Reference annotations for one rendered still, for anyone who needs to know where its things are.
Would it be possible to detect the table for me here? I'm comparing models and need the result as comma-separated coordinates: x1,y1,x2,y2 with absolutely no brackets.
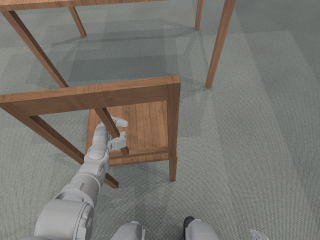
0,0,236,89

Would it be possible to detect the robot left hand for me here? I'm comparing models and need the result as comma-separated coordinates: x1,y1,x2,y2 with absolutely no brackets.
92,116,129,152

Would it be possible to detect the robot right hand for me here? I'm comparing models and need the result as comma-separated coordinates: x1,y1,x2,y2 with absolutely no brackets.
249,229,269,240

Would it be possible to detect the robot right shin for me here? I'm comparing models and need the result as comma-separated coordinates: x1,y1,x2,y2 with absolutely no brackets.
189,219,202,225

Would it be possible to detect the left robot upper arm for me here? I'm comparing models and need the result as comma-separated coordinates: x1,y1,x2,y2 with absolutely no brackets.
19,199,94,240

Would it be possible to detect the left robot forearm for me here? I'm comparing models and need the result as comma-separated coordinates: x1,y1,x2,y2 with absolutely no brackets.
34,143,110,237

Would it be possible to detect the chair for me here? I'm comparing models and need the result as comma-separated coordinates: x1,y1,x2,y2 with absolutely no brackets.
0,75,181,189

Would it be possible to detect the robot left thigh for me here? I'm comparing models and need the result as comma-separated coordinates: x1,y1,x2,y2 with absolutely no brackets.
110,223,146,240

